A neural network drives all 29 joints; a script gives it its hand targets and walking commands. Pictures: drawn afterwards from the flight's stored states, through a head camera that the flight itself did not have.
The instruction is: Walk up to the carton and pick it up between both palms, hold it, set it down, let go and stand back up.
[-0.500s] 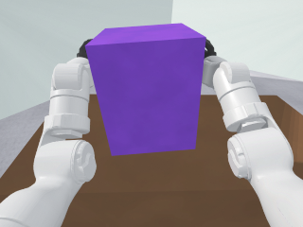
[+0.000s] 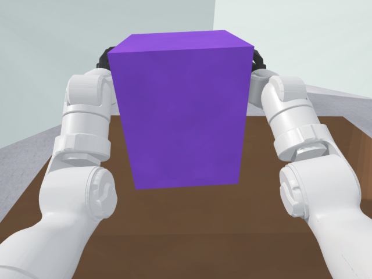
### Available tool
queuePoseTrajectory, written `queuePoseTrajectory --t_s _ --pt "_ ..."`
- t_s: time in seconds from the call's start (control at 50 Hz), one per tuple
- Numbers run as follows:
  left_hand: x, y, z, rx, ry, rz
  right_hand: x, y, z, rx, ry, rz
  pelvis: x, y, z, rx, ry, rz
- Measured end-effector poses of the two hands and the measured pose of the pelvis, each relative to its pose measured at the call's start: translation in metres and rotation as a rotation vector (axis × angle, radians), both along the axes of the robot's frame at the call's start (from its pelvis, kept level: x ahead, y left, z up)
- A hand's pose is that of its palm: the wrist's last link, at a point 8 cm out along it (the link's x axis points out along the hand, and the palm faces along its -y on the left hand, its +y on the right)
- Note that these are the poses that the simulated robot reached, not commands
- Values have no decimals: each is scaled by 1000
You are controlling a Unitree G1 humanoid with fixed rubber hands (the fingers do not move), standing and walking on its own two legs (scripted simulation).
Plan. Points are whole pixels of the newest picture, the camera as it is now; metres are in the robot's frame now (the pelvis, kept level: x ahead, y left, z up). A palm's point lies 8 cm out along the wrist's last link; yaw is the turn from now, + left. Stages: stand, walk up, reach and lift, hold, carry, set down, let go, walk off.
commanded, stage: hold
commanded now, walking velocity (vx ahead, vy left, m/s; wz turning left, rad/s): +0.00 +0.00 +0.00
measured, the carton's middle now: (182, 105) +0.37 -0.01 +0.28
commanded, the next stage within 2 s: none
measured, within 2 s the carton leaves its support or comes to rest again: neither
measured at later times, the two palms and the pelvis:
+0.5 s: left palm (106, 79) +0.38 +0.14 +0.33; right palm (255, 80) +0.37 -0.15 +0.33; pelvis +0.01 +0.00 +0.00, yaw +0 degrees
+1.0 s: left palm (105, 81) +0.38 +0.14 +0.33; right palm (255, 83) +0.37 -0.15 +0.33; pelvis +0.00 +0.00 +0.00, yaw +0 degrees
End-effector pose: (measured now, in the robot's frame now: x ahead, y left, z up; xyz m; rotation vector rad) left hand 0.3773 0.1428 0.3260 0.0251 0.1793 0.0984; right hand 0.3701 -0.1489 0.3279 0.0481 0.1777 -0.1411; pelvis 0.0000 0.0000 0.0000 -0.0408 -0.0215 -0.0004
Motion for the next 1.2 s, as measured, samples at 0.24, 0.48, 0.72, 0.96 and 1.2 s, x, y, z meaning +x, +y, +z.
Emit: queuePoseTrajectory --t_s 0.24,0.48,0.72,0.96,1.2 --pt "-1 -4 -1 -13 -1 -4 -3 -4 1 11 0 -10 1 1 0 -1 -5 -7" --pt "2 -1 3 -6 -17 1 1 -1 4 6 -14 -3 5 1 0 -1 0 -4" --pt "0 0 -2 -4 -9 5 0 0 -2 8 -3 1 5 1 0 -4 -19 2" --pt "-2 0 0 -11 -6 9 -1 0 -1 22 2 1 1 1 0 -1 -10 0" --pt "0 2 6 -30 -5 7 -1 2 3 2 6 0 1 -1 0 2 3 -2"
